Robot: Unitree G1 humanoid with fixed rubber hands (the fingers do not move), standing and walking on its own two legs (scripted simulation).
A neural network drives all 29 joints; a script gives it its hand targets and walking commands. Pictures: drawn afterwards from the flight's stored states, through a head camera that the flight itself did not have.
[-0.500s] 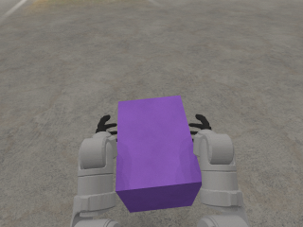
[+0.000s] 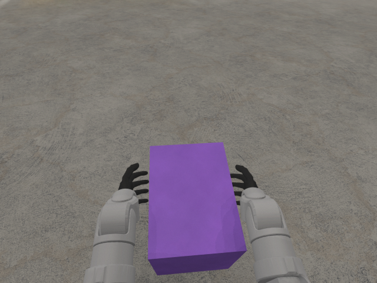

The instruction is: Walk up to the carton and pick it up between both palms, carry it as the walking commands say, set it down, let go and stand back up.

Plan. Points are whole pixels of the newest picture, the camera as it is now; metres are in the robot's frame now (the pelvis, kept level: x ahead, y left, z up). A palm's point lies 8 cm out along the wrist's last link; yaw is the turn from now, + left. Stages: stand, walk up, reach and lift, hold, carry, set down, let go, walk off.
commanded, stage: hold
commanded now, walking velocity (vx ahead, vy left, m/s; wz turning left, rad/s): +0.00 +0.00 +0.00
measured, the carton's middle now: (190, 209) +0.31 +0.01 -0.03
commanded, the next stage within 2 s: set down in 0.22 s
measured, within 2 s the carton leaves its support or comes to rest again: neither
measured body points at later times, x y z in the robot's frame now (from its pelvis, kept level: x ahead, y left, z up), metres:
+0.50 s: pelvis -0.02 +0.01 +0.00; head -0.05 +0.03 +0.45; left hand +0.31 +0.16 +0.04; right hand +0.29 -0.11 +0.02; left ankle +0.07 +0.15 -0.73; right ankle +0.00 -0.11 -0.73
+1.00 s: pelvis +0.01 +0.00 +0.00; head +0.09 +0.01 +0.44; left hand +0.34 +0.16 -0.04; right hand +0.34 -0.11 -0.05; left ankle +0.07 +0.14 -0.73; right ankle +0.00 -0.11 -0.73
